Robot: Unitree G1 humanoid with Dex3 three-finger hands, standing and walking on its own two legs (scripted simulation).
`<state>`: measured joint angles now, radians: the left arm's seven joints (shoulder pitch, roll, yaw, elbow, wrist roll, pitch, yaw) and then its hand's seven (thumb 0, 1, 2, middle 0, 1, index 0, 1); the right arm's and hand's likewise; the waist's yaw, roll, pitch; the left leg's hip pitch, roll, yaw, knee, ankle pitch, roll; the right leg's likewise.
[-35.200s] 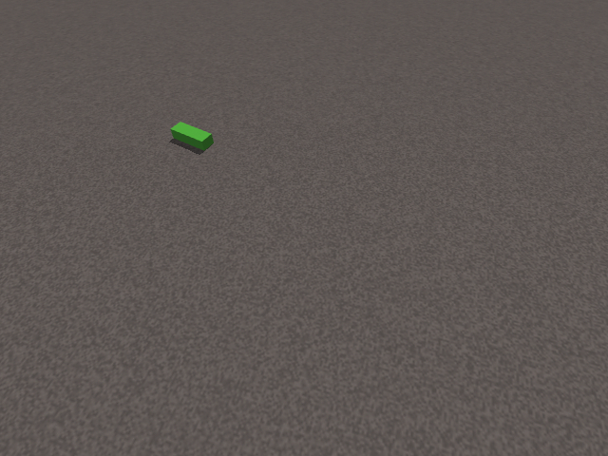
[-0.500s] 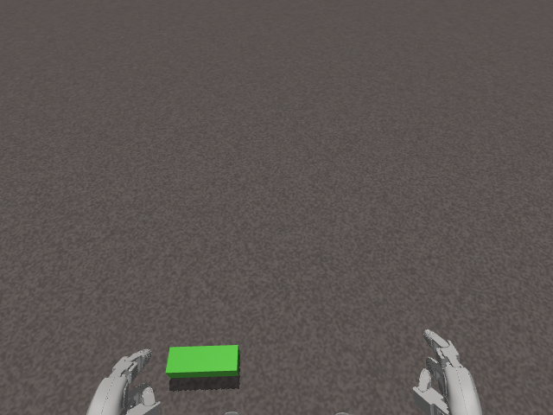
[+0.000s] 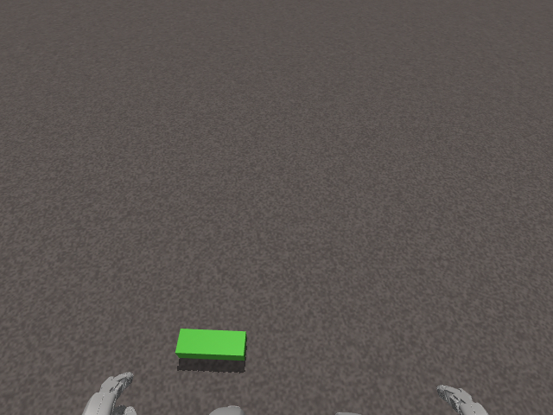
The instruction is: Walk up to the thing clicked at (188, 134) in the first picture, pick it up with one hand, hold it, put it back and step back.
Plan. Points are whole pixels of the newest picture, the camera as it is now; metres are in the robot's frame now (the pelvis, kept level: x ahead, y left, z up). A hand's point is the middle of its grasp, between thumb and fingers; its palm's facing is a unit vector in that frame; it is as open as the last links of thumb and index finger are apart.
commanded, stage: stand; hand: left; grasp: from above
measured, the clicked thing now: (212, 344) +0.42 +0.23 -0.71
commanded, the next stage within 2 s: none
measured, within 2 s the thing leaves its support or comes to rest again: neither
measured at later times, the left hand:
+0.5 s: hand out of the picture +0.02 +0.24 -0.13, palm faces +0.05 -0.94 -0.34, open 7.4 cm
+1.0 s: hand out of the picture +0.06 +0.23 -0.12, palm faces +0.05 -0.94 -0.33, open 7.4 cm
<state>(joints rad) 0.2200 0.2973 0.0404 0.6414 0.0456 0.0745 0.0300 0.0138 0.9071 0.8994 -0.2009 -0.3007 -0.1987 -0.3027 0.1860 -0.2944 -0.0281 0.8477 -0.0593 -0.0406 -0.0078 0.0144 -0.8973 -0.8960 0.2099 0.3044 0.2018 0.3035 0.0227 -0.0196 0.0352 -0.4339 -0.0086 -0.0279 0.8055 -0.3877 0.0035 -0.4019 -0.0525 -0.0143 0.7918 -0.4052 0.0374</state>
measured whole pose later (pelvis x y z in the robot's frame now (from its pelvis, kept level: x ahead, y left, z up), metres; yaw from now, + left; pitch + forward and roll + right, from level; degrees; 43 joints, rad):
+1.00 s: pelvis +0.01 -0.02 +0.04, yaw +2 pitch -4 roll -1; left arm 0.11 0.31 0.03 1.15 0.02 0.00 0.01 0.01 0.91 0.90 -0.20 -0.30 -0.20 -0.30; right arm 0.14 -0.32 -0.01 1.13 -0.02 0.01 -0.01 0.01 -0.90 -0.90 0.21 0.30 0.20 0.30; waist 0.01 0.02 0.08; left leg -0.14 0.02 -0.07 0.39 -0.19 -0.03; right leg -0.09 -0.03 -0.07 0.35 -0.20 0.01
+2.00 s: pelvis +0.02 -0.02 +0.04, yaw +2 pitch -3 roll +0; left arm 0.11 0.33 0.03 1.14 0.01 0.00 0.00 0.01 0.91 0.90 -0.20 -0.30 -0.20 -0.30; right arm 0.11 -0.33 0.00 1.14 -0.02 0.00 0.00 0.01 -0.90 -0.90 0.21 0.30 0.20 0.30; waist 0.01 0.01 0.07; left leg -0.13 0.01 -0.07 0.35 -0.18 -0.03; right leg -0.08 -0.03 -0.07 0.33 -0.20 0.01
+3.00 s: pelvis -0.12 +0.03 +0.01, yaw -3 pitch -4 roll -1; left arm 0.13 0.35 0.07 0.89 0.02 0.04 0.01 0.01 0.91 0.90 -0.20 -0.30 -0.20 -0.30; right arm 0.09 -0.36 -0.04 0.86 -0.01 0.04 -0.01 0.01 -0.90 -0.90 0.21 0.30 0.20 0.30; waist -0.02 0.04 0.22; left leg -0.36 0.01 0.07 0.70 -0.28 0.06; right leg -0.24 0.06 0.04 0.67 -0.36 -0.02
